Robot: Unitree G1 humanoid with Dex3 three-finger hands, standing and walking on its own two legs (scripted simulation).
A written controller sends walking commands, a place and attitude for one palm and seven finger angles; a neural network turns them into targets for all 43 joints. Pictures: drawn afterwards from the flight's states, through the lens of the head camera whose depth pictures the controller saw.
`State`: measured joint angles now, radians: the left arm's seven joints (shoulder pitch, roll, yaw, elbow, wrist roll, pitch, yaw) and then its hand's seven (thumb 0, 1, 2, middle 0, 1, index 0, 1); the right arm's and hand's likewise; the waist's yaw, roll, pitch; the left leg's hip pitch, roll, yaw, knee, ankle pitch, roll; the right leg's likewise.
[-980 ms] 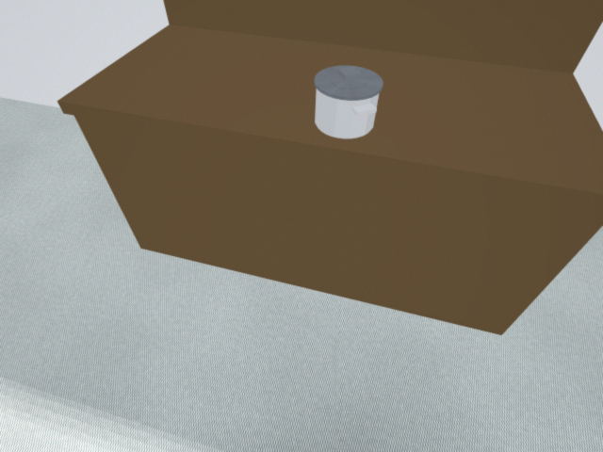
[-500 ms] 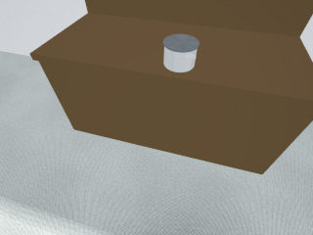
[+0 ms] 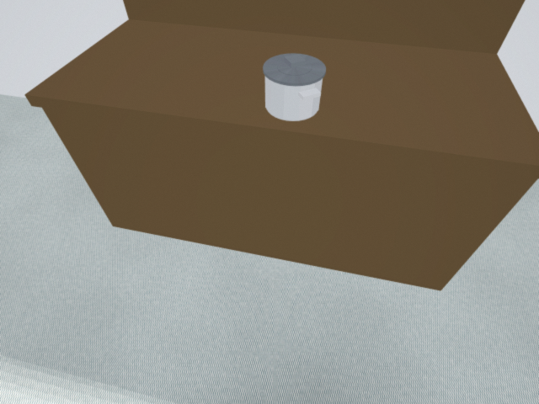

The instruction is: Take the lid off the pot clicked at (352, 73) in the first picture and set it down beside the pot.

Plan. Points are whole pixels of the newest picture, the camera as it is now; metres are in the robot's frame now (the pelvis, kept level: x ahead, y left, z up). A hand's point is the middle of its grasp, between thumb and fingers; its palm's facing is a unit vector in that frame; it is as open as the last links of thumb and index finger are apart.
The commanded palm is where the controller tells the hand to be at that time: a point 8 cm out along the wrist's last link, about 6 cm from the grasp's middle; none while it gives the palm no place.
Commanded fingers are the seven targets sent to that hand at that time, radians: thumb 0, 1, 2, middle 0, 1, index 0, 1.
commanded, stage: turn to face it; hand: left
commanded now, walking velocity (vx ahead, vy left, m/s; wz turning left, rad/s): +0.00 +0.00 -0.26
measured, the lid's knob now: (294, 60) +0.92 +0.00 +0.07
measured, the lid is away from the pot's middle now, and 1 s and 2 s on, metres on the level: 0.00 0.00 0.00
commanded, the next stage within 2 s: take the last steps up to it in 0.20 s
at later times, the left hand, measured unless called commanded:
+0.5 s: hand out of the picture +0.05 +0.19 -0.17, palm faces -0.03 -0.98 -0.21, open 7.3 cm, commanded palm none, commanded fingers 0.00 0.90 0.90 -0.20 -0.30 -0.20 -0.30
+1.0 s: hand (231, 328) +0.29 +0.10 -0.17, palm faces -0.13 -0.97 -0.19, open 7.3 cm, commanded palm none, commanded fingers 0.00 0.90 0.90 -0.20 -0.30 -0.20 -0.30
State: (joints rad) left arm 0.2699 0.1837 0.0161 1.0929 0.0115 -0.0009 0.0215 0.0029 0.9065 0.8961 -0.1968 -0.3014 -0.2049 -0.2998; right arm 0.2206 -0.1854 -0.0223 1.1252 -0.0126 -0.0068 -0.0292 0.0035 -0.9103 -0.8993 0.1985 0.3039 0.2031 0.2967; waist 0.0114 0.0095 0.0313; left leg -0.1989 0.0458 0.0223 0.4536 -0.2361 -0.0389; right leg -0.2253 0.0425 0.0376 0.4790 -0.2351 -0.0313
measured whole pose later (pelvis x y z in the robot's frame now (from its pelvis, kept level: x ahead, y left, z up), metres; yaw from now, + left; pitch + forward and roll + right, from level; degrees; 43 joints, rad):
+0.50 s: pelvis +0.01 +0.01 -0.01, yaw -6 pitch +1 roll +1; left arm 0.31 0.17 0.05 0.99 0.02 0.00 0.01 0.00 0.91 0.90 -0.20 -0.30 -0.21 -0.30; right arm 0.28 -0.20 -0.06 1.05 -0.02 0.00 -0.02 0.01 -0.91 -0.90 0.20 0.30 0.20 0.30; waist 0.01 0.00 0.00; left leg -0.28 0.01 0.05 0.67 -0.46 0.01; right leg -0.30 0.07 0.14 0.57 -0.29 -0.04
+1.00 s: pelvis +0.16 -0.05 -0.02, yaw -8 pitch -1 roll -1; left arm 0.16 0.14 0.05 0.95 0.01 -0.07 0.00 0.00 0.91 0.90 -0.20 -0.30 -0.20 -0.30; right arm 0.42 -0.14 -0.05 1.15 -0.02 -0.01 -0.01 0.01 -0.91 -0.90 0.20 0.30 0.20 0.30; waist -0.04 0.04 0.08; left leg -0.37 0.09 0.03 1.17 -0.44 0.03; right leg -0.37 -0.04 -0.14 0.62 -0.24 -0.04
